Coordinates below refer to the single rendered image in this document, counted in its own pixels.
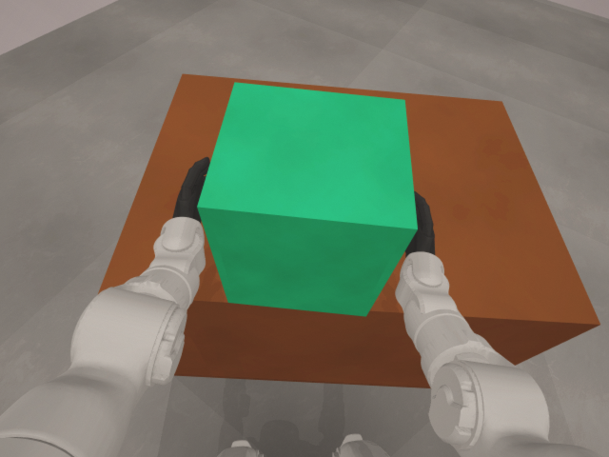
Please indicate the left robot hand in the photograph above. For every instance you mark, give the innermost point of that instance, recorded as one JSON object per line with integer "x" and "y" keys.
{"x": 189, "y": 195}

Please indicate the right robot shin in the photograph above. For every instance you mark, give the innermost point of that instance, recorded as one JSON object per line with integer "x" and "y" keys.
{"x": 352, "y": 437}

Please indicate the left robot upper arm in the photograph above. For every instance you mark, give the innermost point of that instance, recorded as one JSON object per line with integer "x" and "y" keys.
{"x": 129, "y": 342}

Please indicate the right robot hand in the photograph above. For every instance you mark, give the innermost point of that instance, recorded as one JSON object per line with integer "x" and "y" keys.
{"x": 424, "y": 238}

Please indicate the pedestal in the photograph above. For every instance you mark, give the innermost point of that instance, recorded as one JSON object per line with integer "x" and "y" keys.
{"x": 510, "y": 273}

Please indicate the left robot shin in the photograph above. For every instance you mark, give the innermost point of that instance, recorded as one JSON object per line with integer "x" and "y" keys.
{"x": 241, "y": 443}

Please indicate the robot left forearm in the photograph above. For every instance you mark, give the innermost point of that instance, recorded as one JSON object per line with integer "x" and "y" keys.
{"x": 173, "y": 274}

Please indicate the robot right forearm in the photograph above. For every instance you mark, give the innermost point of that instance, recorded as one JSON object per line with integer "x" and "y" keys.
{"x": 438, "y": 330}

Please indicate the right robot upper arm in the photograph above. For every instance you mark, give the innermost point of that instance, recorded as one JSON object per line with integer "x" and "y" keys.
{"x": 485, "y": 410}

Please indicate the robot shin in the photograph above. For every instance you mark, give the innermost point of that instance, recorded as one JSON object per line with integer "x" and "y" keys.
{"x": 241, "y": 443}
{"x": 352, "y": 437}

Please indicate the carton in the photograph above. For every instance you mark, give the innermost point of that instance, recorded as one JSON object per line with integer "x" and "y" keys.
{"x": 308, "y": 201}

